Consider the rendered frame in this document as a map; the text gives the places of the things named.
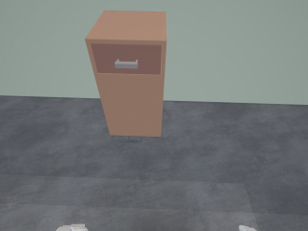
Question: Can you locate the handle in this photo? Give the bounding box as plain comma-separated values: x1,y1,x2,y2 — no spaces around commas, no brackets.
115,59,138,69

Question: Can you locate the cabinet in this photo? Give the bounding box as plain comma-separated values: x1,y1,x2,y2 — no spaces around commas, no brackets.
85,10,167,137

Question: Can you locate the drawer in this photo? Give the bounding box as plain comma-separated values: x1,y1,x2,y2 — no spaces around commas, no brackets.
90,42,162,75

